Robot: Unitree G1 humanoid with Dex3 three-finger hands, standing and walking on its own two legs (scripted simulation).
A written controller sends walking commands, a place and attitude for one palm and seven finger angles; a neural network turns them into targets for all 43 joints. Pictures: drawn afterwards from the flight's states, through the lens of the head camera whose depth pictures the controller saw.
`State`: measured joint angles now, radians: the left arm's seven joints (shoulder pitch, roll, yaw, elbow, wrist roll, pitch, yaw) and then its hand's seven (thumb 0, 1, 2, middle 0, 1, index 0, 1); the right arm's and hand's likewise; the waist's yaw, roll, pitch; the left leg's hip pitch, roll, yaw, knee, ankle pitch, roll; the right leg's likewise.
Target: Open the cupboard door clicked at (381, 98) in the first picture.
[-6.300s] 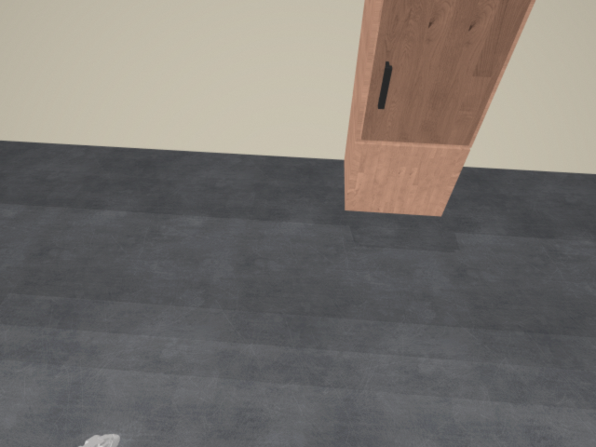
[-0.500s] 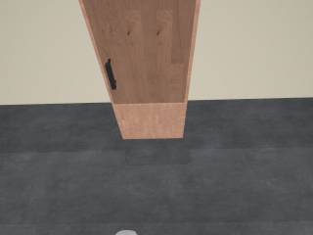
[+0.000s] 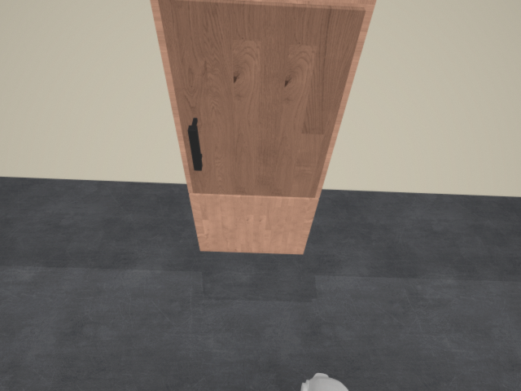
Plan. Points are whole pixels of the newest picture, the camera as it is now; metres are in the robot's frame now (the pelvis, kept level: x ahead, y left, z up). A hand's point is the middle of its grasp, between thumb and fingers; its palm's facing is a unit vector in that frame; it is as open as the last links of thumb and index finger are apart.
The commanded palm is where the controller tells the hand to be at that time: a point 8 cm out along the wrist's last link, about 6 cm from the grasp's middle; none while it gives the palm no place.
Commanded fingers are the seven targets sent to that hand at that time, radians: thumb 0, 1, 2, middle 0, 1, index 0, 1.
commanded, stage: take the last steps up to it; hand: left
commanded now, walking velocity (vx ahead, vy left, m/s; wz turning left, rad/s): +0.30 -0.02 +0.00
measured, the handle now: (196, 144) +0.73 +0.21 -0.11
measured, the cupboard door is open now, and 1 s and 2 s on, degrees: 0 0 0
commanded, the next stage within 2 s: come to a stop and stand still in 0.36 s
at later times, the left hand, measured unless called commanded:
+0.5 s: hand (181, 375) +0.18 +0.15 -0.17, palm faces +0.09 -0.98 -0.20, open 7.2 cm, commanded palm none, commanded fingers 0.00 0.90 0.90 -0.20 -0.30 -0.20 -0.30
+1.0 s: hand (186, 357) +0.21 +0.15 -0.18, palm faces +0.05 -0.96 -0.28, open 7.4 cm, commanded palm none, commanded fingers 0.00 0.90 0.90 -0.20 -0.30 -0.20 -0.30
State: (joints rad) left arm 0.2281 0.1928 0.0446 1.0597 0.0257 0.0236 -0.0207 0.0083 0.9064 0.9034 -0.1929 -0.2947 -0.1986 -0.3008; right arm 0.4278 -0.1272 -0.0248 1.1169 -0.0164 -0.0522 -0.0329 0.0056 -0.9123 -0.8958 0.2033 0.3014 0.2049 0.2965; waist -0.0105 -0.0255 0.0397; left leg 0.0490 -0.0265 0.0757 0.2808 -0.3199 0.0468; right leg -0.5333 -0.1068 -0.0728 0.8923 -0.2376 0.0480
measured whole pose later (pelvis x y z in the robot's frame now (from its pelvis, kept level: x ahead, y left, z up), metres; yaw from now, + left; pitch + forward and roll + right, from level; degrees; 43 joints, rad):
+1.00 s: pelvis +0.17 -0.06 -0.02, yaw +0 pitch -1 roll +1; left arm 0.26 0.19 0.05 1.00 0.03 0.02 0.03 0.00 0.91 0.90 -0.19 -0.29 -0.20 -0.30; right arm 0.15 -0.19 -0.07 1.02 -0.02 0.06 -0.01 0.00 -0.91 -0.90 0.20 0.30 0.21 0.30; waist 0.02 0.03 0.03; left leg -0.42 0.08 0.09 0.62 -0.28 -0.03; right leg -0.26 -0.06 -0.06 0.63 -0.34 0.01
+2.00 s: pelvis +0.18 +0.01 -0.01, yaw -3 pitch -1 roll +0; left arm 0.24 0.18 0.00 1.05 0.02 0.02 0.03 0.00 0.90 0.90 -0.19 -0.29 -0.20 -0.30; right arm 0.28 -0.18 0.01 1.06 -0.02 -0.02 -0.03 0.01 -0.91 -0.90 0.20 0.30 0.20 0.30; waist 0.00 0.00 0.06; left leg -0.11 -0.04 0.12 0.49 -0.36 0.07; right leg -0.23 -0.11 0.01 0.53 -0.28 0.05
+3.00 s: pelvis +0.18 -0.05 +0.00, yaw -2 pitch -1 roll +0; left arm 0.25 0.17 0.00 1.09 0.02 -0.01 0.03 0.01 0.91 0.90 -0.20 -0.30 -0.20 -0.30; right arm 0.25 -0.15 0.00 1.13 -0.01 -0.02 -0.03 0.01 -0.91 -0.90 0.20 0.30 0.20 0.30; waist 0.01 -0.01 0.04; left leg -0.11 0.04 0.08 0.45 -0.33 -0.01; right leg -0.20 -0.03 -0.05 0.48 -0.27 0.01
